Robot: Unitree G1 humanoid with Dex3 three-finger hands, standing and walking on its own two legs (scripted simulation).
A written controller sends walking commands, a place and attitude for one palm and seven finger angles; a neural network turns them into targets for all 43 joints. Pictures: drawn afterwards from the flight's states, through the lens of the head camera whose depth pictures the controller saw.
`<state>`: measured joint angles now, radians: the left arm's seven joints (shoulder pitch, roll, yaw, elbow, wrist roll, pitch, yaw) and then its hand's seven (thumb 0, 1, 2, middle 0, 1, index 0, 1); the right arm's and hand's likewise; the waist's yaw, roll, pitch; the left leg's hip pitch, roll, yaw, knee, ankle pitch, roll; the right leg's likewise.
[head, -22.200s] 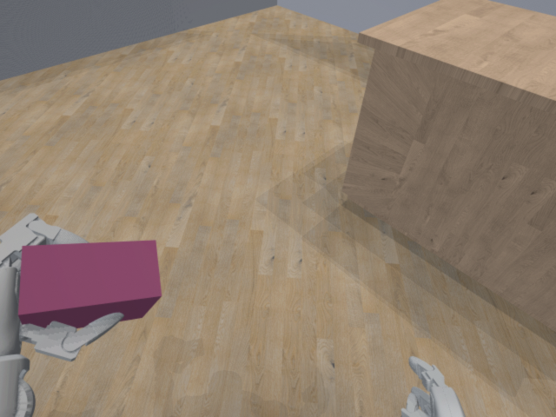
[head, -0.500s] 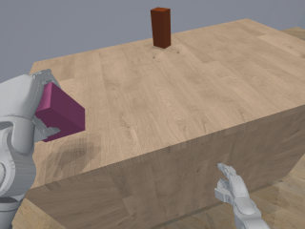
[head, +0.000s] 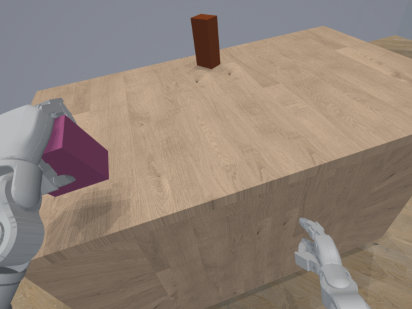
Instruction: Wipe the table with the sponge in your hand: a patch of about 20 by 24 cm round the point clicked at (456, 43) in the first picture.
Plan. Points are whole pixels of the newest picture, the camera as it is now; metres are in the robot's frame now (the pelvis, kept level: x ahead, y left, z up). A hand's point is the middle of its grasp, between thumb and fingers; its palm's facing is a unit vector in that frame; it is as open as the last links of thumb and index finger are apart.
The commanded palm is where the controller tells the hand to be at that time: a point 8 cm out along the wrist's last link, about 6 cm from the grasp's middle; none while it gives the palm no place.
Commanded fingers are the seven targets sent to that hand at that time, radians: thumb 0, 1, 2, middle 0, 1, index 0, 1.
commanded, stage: move the sponge above the wiping area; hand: left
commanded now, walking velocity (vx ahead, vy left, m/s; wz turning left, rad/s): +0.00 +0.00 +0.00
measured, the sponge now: (67, 164) +0.26 +0.29 +0.20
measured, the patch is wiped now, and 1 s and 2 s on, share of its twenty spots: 0.00 0.00 0.00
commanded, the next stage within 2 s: none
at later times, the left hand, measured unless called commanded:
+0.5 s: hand (55, 151) +0.27 +0.30 +0.23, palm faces +0.26 -0.03 -0.96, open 10.1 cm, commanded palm +0.20 +0.30 +0.29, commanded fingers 0.00 0.10 1.30 -1.20 -1.60 -1.20 -1.60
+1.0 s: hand (54, 155) +0.27 +0.32 +0.21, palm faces +0.23 -0.06 -0.97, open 10.1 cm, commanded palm +0.22 +0.31 +0.28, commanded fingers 0.00 0.10 1.30 -1.20 -1.60 -1.20 -1.60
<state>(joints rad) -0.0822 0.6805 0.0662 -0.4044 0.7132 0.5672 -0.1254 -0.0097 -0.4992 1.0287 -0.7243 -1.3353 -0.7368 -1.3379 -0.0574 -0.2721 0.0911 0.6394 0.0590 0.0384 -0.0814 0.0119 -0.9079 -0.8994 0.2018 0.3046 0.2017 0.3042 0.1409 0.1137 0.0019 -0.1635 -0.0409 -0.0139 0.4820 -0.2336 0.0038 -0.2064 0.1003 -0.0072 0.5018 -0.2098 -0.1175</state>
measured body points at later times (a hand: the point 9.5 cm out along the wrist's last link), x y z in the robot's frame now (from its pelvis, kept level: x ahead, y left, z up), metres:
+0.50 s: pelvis +0.00 +0.00 +0.00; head -0.02 -0.06 +0.44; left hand +0.25 +0.30 +0.28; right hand +0.28 -0.18 -0.07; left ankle +0.02 +0.12 -0.73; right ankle +0.04 -0.04 -0.73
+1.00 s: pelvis +0.01 +0.02 +0.00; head -0.01 -0.03 +0.45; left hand +0.25 +0.32 +0.26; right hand +0.29 -0.14 -0.06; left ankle +0.02 +0.12 -0.73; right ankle +0.04 -0.04 -0.73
